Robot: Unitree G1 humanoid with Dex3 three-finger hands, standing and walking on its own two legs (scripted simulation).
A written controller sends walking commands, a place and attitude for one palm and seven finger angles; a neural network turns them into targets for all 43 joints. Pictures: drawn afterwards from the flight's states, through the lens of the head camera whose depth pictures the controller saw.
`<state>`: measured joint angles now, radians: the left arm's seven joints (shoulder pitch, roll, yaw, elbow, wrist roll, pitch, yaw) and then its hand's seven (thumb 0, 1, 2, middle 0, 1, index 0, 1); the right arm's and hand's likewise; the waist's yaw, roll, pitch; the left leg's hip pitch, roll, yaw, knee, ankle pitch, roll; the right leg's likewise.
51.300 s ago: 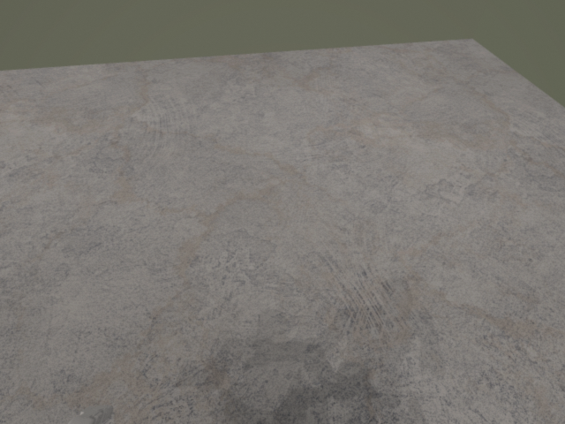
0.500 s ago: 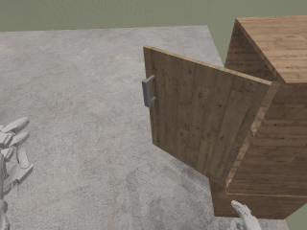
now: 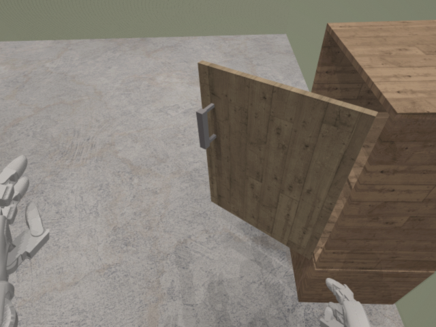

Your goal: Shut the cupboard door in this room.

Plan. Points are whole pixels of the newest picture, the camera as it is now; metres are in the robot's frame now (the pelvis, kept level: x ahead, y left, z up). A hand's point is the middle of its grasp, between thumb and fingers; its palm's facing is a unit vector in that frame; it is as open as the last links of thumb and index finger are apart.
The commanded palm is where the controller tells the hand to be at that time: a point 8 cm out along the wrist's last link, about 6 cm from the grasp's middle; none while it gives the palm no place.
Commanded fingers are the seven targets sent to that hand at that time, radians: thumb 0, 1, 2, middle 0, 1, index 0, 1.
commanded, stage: step back with the hand held close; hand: left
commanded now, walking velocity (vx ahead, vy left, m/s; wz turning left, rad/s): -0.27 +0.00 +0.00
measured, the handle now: (207, 126) +0.64 +0.11 +0.02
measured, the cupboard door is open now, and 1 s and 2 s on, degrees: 55 55 55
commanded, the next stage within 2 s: stop stepping back and stand still in 1.60 s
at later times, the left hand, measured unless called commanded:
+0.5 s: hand (12, 264) +0.15 +0.29 +0.15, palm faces +0.43 -0.76 -0.50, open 7.4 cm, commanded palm +0.09 +0.32 +0.17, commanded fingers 0.00 0.90 0.90 -0.20 -0.30 -0.20 -0.30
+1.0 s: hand out of the picture +0.09 +0.29 +0.16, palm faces +0.50 -0.71 -0.50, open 7.4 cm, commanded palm +0.02 +0.31 +0.17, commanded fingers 0.00 0.90 0.90 -0.20 -0.30 -0.20 -0.30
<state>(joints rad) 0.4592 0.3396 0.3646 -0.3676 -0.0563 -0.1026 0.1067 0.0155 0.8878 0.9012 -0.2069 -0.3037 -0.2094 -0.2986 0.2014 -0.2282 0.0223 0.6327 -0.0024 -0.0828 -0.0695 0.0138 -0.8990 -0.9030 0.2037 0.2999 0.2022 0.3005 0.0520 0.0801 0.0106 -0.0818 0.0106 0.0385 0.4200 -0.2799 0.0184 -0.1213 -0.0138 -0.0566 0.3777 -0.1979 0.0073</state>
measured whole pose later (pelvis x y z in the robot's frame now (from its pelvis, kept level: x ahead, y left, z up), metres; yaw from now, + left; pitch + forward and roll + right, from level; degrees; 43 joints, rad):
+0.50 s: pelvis -0.06 +0.02 -0.02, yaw -1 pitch +1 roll -1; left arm 0.54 0.42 0.44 -0.47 -0.04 -0.17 0.15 0.01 0.89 0.90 -0.21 -0.30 -0.21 -0.30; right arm 0.20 -0.23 0.00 0.54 0.01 0.00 -0.09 0.01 -0.90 -0.90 0.20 0.30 0.20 0.30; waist 0.00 0.01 0.00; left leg -0.34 -0.02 0.07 0.62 -0.29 0.06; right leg -0.38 -0.05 -0.02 0.57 -0.19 0.04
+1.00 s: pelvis -0.11 +0.01 -0.04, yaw +3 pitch -1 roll -2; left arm 0.50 0.44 0.51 -0.49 0.01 -0.27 0.16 0.01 0.88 0.90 -0.21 -0.30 -0.21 -0.30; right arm 0.24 -0.23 0.00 0.58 0.00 -0.08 -0.08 0.01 -0.90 -0.90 0.21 0.30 0.20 0.30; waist -0.03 0.00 0.03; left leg -0.49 0.01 0.03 0.78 -0.29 0.06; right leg -0.47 0.01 0.03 0.69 -0.21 0.04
